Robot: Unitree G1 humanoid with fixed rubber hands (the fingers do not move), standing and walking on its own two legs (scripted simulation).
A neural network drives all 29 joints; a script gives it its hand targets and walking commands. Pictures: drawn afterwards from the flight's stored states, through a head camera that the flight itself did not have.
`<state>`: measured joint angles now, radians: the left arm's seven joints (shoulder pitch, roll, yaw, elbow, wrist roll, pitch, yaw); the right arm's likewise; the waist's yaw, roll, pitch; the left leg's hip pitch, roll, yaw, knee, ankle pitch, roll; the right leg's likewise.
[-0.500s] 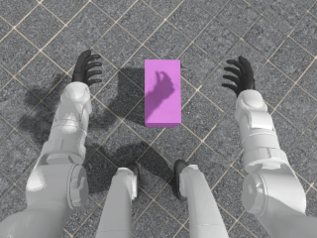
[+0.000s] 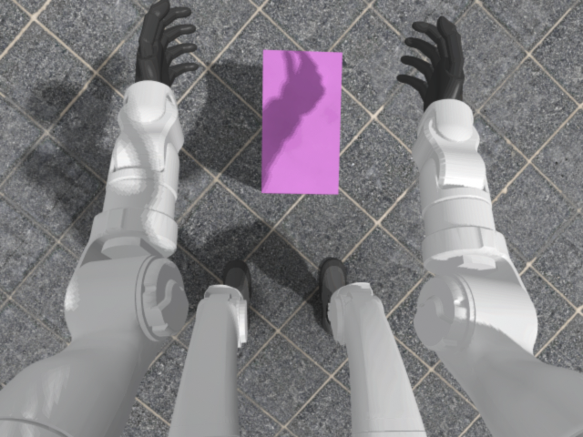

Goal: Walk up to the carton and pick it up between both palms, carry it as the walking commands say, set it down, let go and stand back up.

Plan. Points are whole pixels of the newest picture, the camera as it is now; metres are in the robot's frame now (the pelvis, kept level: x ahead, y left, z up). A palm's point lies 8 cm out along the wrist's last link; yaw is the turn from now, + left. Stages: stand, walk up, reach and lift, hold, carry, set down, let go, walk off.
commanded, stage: reach and lift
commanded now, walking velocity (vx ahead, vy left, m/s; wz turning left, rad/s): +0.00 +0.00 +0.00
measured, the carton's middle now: (297, 135) +0.51 -0.02 -0.52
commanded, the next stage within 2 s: none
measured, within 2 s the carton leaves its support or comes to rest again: neither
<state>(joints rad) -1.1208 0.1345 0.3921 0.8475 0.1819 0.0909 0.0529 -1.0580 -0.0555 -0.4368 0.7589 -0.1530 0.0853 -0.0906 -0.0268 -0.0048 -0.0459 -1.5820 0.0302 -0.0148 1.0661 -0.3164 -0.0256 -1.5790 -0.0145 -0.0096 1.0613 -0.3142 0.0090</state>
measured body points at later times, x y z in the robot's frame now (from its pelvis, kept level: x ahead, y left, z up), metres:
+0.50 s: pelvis -0.03 +0.00 -0.15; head +0.32 +0.01 +0.14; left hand +0.52 +0.16 -0.29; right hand +0.50 -0.17 -0.29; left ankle +0.06 +0.13 -0.62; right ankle +0.06 -0.12 -0.62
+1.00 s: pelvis -0.05 +0.01 -0.25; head +0.32 +0.01 +0.00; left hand +0.52 +0.15 -0.43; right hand +0.50 -0.17 -0.43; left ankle +0.06 +0.13 -0.62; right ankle +0.06 -0.12 -0.62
